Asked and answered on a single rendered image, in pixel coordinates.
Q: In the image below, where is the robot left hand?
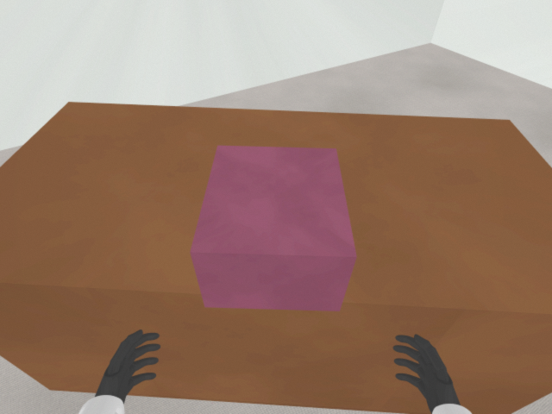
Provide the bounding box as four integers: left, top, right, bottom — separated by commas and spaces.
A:
95, 329, 160, 403

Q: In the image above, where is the robot right hand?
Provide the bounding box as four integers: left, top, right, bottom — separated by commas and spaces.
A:
393, 334, 461, 414

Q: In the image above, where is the left robot forearm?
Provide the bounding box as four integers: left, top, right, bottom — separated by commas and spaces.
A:
79, 395, 125, 414

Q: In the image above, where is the pedestal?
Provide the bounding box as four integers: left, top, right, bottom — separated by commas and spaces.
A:
0, 102, 552, 414

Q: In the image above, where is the carton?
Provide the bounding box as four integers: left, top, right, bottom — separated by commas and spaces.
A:
190, 146, 357, 311

